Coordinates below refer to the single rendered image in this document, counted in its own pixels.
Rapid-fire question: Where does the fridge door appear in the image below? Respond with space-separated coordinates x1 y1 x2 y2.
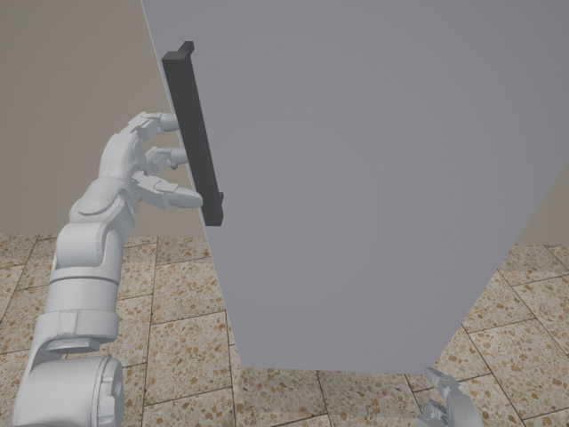
142 0 569 375

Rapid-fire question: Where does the handle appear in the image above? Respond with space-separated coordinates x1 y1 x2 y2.
162 41 224 226

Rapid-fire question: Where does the left robot hand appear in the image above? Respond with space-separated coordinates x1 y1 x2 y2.
98 112 203 210

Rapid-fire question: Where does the robot left upper arm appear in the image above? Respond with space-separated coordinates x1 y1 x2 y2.
13 355 124 427

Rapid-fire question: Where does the right robot hand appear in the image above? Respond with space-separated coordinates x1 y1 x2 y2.
417 367 484 427

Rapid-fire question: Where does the robot left forearm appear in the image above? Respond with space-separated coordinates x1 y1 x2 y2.
12 177 138 427

